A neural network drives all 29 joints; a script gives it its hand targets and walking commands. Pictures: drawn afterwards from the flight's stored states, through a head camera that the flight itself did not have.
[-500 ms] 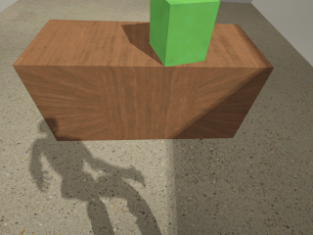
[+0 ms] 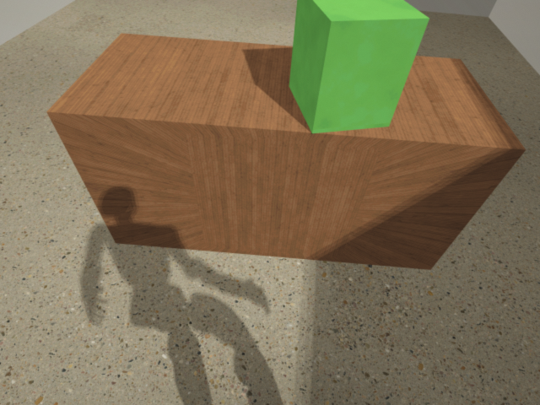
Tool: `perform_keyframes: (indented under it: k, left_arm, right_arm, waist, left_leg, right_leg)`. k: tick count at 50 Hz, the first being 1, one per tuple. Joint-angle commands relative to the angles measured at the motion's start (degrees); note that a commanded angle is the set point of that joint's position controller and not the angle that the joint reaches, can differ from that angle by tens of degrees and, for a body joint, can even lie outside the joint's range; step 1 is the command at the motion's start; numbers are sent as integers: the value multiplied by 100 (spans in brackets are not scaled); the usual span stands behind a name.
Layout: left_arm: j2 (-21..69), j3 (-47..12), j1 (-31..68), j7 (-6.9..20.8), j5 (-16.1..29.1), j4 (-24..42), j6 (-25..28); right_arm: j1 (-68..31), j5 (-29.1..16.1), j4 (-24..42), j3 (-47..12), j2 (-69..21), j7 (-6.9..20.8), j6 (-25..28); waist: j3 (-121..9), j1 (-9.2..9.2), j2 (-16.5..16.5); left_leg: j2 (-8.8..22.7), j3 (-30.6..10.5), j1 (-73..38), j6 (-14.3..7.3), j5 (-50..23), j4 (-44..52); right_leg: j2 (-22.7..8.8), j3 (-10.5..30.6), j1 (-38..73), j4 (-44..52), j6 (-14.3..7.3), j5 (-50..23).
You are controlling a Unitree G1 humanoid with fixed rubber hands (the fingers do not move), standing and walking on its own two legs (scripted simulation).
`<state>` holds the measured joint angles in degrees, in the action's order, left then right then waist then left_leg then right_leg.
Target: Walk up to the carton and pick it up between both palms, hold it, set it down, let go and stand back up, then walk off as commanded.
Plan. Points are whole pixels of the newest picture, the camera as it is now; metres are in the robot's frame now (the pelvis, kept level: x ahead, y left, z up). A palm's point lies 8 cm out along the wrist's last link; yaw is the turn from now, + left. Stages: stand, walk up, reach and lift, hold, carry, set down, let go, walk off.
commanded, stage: walk up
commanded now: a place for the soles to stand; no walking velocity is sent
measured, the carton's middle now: (346, 58) +1.02 -0.13 +0.06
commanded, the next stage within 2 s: none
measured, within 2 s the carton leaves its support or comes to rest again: neither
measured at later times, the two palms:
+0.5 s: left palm (129, 401) +0.16 +0.24 -0.09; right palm out of the picture +0.11 -0.40 -0.09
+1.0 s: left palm (160, 340) +0.26 +0.22 -0.11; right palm out of the picture +0.22 -0.41 -0.07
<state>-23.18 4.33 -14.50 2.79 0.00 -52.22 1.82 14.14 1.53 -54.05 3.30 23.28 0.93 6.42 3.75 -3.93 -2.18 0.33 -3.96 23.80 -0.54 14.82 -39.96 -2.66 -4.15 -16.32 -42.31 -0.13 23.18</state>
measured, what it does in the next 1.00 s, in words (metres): walks ahead: right foot, then left foot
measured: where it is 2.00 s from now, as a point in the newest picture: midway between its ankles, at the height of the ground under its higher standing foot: (326, 384)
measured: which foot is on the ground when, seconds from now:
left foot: down 0.00-0.36, up 0.38-0.70, down 0.72-1.00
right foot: up 0.00-0.34, down 0.36-0.74, up 0.76-1.00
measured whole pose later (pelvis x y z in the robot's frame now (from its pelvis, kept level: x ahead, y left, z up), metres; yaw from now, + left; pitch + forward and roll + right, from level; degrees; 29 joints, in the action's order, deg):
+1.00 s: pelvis +0.18 -0.09 +0.01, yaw -1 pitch -2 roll -1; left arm -23.0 5.1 -14.9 3.4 0.0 -49.4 0.2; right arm 14.9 1.5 -53.7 3.2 22.9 0.3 5.9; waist 4.7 1.6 -2.8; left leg 2.2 -2.9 17.9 0.0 19.2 -38.8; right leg -3.1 2.8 -25.9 -55.3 -0.8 26.4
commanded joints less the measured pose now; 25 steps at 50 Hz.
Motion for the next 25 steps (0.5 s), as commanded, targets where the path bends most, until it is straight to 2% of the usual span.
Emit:
perform_keyframes:
  k: [1,2,3,4,5,6,7,8,9,10,11,12,14,15,16,17,18,19,20,21,22,23,24,25]
  left_arm:
    - [-1252,227,493,-63,-116,791,35]
    - [-1412,257,801,-62,-82,685,8]
    - [-1367,281,569,-27,-95,681,52]
    - [-1374,343,466,-36,-109,563,18]
    - [-1292,334,194,13,-111,525,48]
    - [-1243,362,179,70,-138,452,36]
    - [-1263,311,385,84,-161,450,28]
    - [-1281,346,470,106,-130,505,6]
    - [-1292,383,432,124,-142,526,-17]
    - [-1420,379,531,124,-144,539,-4]
    - [-1385,413,665,125,-174,663,6]
    - [-1276,421,651,160,-112,611,25]
    - [-1354,473,658,160,-174,632,85]
    - [-1288,479,460,133,-164,680,84]
    - [-1144,455,44,129,-144,582,110]
    - [-1229,602,-750,48,-157,299,162]
    - [-1632,760,-1462,-49,-274,148,223]
    - [-2128,770,-1331,-134,-208,328,234]
    - [-2158,728,-689,-122,-153,574,253]
    - [-2004,698,-605,-95,-91,534,250]
    - [-1743,630,-314,-83,-44,542,229]
    - [-1513,539,-235,-82,-56,572,223]
    - [-1569,526,-220,-70,-73,575,222]
    - [-1596,546,-429,-81,-69,527,236]
  right_arm:
    - [1305,-161,313,698,2287,-282,176]
    - [936,-161,372,583,2075,-273,149]
    - [824,-171,412,486,1841,-252,132]
    - [502,-160,499,473,1707,-282,90]
    - [519,-135,511,455,1572,-265,90]
    - [547,-102,470,463,1710,-251,66]
    - [613,-125,454,462,1747,-236,71]
    - [557,-85,459,539,1852,-222,68]
    - [438,-38,405,532,1916,-195,51]
    - [489,-104,419,546,2040,-188,45]
    - [476,-57,437,531,1967,-198,52]
    - [485,-47,405,555,1996,-194,39]
    - [413,-44,453,508,1954,-185,1]
    - [161,-71,464,546,1944,-143,-9]
    - [-65,27,447,532,1948,-117,-93]
    - [-284,15,483,412,1662,-106,-156]
    - [-139,34,547,245,1034,-157,-194]
    - [-125,2,761,-45,510,-211,-189]
    - [-392,-75,683,143,1344,-261,-183]
    - [-589,-81,585,232,1570,-230,-151]
    - [-196,-57,514,225,1535,-162,-150]
    - [39,-98,402,234,1311,-89,-140]
    - [183,-51,360,268,1323,-47,-150]
    - [104,-69,483,271,1303,-37,-139]
  waist:
    - [-996,1043,1176]
    - [-198,846,809]
    - [95,690,775]
    - [-210,689,595]
    - [-315,578,842]
    - [-518,595,733]
    - [-366,667,614]
    - [-298,690,773]
    - [-136,671,1135]
    - [29,741,1001]
    - [70,865,1135]
    - [255,767,1171]
    - [-39,763,825]
    - [-343,577,991]
    - [-569,341,1332]
    - [-786,-191,848]
    - [-832,-453,-892]
    - [-625,-512,-1912]
    - [-277,-289,-973]
    - [325,-191,-366]
    - [123,23,-132]
    - [321,125,-409]
    - [140,57,-581]
    - [3,-8,-549]
  left_leg:
    - [2399,-3867,-3283,-1567,955,2262]
    - [1994,-3192,-2378,-1405,805,2212]
    - [1813,-2857,-2275,-1330,376,2154]
    - [1637,-2343,-2337,-1228,187,1933]
    - [1541,-1953,-2290,-1301,-283,1843]
    - [1632,-1766,-2172,-1349,-212,1857]
    - [1589,-1815,-1943,-1329,47,1874]
    - [1522,-1665,-1693,-1318,889,2031]
    - [1419,-1552,-1636,-1251,1463,2148]
    - [1515,-1956,-1471,-1341,2035,2204]
    - [1528,-1828,-1595,-1339,1855,2149]
    - [1410,-1545,-1414,-1329,1827,2121]
    - [1513,-1601,-1432,-1397,1604,1910]
    - [1442,-1309,-1551,-1287,1101,1631]
    - [1186,-851,-1204,-1138,1020,1192]
    - [848,-228,-470,-830,401,62]
    - [422,221,1045,-552,645,-1822]
    - [-377,179,2553,-175,2112,-2842]
    - [-54,-61,2806,-146,1501,-2894]
    - [182,-122,2715,-142,1056,-2854]
    - [405,68,2143,-207,654,-2553]
    - [443,240,1741,-116,483,-2210]
    - [348,298,1687,-81,529,-2063]
    - [400,374,1605,-43,543,-1799]
  right_leg:
    - [70,951,-2970,-2448,-168,938]
    - [-91,1102,-2958,-2370,-205,561]
    - [-181,1053,-2892,-2267,-236,300]
    - [-225,1119,-2599,-2056,-137,168]
    - [-258,996,-2407,-1722,-102,256]
    - [-222,865,-2258,-1564,-84,360]
    - [-200,851,-2134,-1522,-91,323]
    - [-226,749,-1967,-1268,-59,255]
    - [-293,710,-2015,-1047,-39,77]
    - [-286,716,-1986,-945,-30,134]
    - [-311,639,-2180,-765,-44,161]
    - [-331,510,-2008,-503,-48,158]
    - [-144,447,-1611,-249,-69,598]
    - [-81,312,-1162,153,-77,577]
    - [26,199,-497,1041,-107,233]
    - [231,46,901,1817,-175,-261]
    - [-308,1214,2257,2186,-126,376]
    - [-1687,3716,2209,3009,-421,2164]
    - [-2076,4436,1797,3430,-937,3043]
    - [-1895,4016,1384,3162,-1060,2166]
    - [-1494,3166,1046,2985,-995,1987]
    - [-1140,2511,856,2901,-967,1320]
    - [-1150,2526,946,2738,-1125,1008]
    - [-1130,2484,1158,2666,-1152,613]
